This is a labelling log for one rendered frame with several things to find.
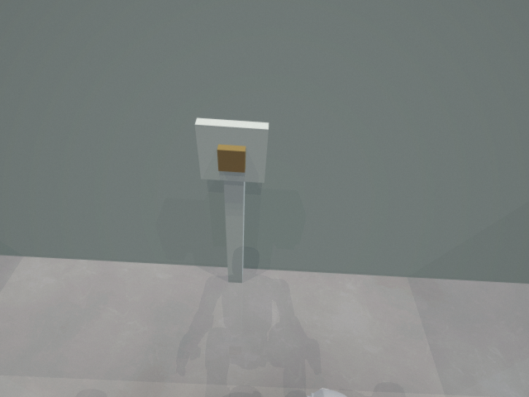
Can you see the panel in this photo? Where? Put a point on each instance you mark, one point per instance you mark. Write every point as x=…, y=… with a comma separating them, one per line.
x=254, y=136

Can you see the button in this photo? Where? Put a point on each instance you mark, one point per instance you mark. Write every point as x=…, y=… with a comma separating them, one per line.
x=231, y=158

